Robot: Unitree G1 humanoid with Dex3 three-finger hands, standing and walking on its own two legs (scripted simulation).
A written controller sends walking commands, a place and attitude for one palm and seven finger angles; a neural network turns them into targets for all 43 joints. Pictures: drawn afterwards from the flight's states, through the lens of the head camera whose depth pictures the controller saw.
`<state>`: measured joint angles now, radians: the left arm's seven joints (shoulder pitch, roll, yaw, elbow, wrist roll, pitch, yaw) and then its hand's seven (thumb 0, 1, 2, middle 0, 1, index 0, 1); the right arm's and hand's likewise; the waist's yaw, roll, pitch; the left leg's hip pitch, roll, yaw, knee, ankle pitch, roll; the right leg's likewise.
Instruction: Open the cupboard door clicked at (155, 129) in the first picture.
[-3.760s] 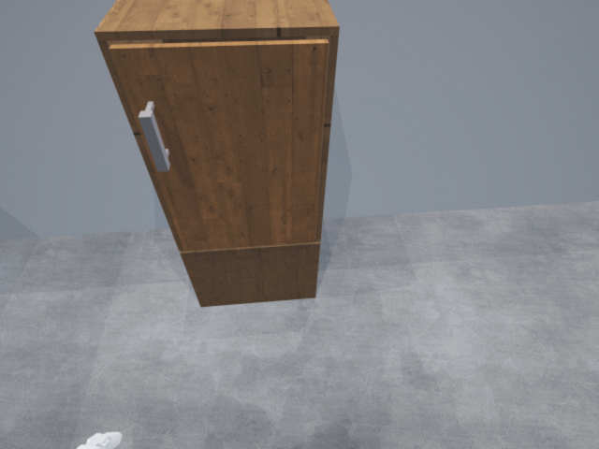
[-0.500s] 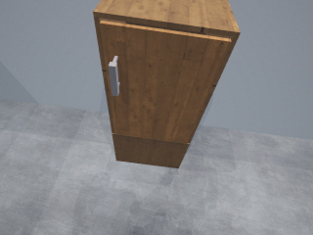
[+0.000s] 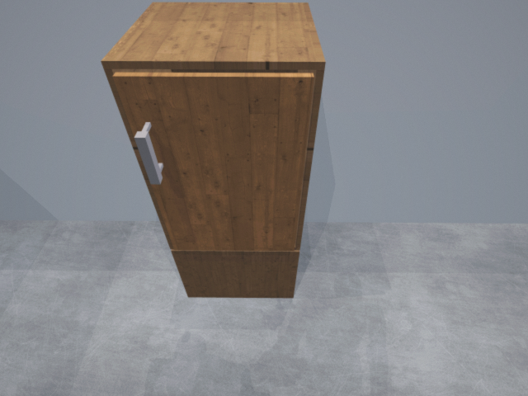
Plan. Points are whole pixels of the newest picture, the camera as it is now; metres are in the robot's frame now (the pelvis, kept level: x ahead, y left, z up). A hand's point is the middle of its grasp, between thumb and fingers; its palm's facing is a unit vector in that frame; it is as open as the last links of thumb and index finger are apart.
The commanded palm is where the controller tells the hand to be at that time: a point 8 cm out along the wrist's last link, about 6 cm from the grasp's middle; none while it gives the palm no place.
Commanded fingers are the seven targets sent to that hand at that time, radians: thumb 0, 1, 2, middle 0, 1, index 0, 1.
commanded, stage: come to a stop and stand still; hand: left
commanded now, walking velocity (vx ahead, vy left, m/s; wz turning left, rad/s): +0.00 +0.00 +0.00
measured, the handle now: (151, 153) +0.61 +0.27 +0.03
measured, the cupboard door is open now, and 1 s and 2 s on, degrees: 0 0 0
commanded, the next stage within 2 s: look again from close up in 1.36 s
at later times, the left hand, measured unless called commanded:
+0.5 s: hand out of the picture +0.00 +0.15 -0.18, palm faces +0.07 -0.98 -0.16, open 7.4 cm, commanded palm none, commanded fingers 0.00 0.90 0.90 -0.20 -0.30 -0.20 -0.30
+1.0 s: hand out of the picture +0.02 +0.19 -0.18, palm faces +0.03 -0.98 -0.19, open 7.4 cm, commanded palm none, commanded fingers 0.00 0.90 0.90 -0.20 -0.30 -0.20 -0.30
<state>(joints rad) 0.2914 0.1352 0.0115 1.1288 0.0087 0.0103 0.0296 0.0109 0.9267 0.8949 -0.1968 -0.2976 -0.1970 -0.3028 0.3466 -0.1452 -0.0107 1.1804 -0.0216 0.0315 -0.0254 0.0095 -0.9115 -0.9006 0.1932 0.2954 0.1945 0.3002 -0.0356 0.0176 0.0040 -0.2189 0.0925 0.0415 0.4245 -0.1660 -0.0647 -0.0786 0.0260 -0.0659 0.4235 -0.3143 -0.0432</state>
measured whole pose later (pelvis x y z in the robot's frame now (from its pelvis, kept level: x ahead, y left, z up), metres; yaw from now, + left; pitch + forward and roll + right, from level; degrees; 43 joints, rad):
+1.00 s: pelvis +0.03 +0.02 +0.00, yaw +0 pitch -2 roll +1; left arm 0.29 0.15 0.01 1.13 0.01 0.00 0.04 0.00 0.91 0.90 -0.20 -0.30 -0.20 -0.30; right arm 0.25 -0.15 0.00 1.16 -0.02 0.00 -0.04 0.01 -0.92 -0.90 0.20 0.30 0.20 0.30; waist 0.00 -0.02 0.04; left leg -0.17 0.05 0.07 0.41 -0.21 -0.03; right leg -0.01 -0.02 -0.05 0.37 -0.33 0.00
